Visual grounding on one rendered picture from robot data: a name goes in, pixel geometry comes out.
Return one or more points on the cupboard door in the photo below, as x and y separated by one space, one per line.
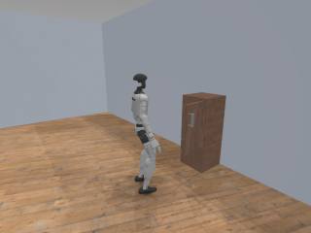
193 135

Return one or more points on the robot right upper arm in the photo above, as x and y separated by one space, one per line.
143 100

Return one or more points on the right robot shin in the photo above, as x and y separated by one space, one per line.
148 173

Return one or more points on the right robot forearm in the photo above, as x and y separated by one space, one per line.
147 127

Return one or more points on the robot shin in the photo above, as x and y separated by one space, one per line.
142 165
148 173

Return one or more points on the right robot hand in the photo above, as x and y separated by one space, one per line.
154 144

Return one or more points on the handle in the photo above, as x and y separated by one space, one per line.
191 120

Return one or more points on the left robot shin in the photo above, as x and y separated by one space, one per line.
142 165

